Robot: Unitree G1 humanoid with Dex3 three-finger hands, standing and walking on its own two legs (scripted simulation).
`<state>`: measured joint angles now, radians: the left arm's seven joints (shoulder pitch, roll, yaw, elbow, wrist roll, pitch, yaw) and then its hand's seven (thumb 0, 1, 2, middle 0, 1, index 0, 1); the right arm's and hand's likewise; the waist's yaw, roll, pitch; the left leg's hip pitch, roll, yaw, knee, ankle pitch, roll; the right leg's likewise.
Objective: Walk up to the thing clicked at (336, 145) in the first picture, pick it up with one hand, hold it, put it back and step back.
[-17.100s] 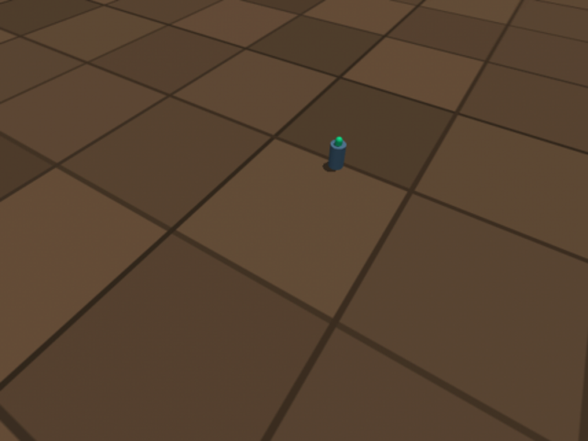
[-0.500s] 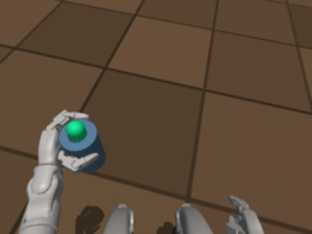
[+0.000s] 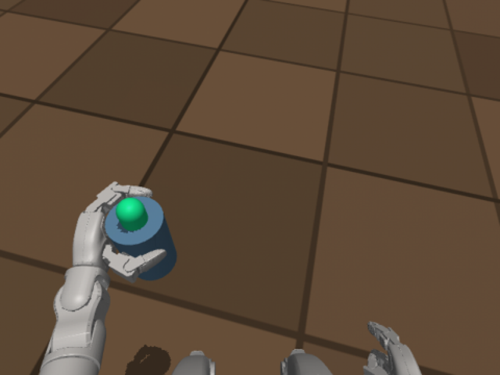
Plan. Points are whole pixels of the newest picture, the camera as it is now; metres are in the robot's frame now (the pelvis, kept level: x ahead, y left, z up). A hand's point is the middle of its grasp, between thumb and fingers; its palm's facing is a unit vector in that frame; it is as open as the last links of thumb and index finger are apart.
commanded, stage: lift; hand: left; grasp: from the side
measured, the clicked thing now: (142, 235) +0.33 +0.17 +0.03
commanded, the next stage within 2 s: hold in 0.14 s
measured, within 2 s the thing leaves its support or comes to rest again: neither
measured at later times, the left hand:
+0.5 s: hand (138, 223) +0.33 +0.17 +0.06, palm faces +0.03 -1.00 -0.01, open 11.1 cm
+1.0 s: hand (140, 220) +0.33 +0.16 +0.07, palm faces +0.02 -1.00 -0.01, open 11.1 cm
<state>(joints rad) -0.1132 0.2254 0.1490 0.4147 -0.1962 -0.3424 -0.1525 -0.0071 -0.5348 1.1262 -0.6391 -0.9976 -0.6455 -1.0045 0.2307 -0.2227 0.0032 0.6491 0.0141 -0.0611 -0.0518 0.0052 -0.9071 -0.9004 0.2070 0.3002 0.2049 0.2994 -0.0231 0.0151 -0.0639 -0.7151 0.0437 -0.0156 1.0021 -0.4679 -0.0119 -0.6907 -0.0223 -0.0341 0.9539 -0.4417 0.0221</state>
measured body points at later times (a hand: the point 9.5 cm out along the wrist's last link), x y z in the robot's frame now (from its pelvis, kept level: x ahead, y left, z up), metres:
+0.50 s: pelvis +0.01 +0.00 +0.02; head +0.05 +0.00 +0.46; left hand +0.32 +0.22 +0.06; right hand +0.13 -0.25 -0.09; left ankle +0.02 +0.12 -0.68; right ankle +0.02 -0.14 -0.68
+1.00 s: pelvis +0.00 +0.00 +0.02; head +0.04 +0.00 +0.47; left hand +0.32 +0.22 +0.07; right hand +0.14 -0.25 -0.08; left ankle +0.02 +0.12 -0.68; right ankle +0.02 -0.14 -0.68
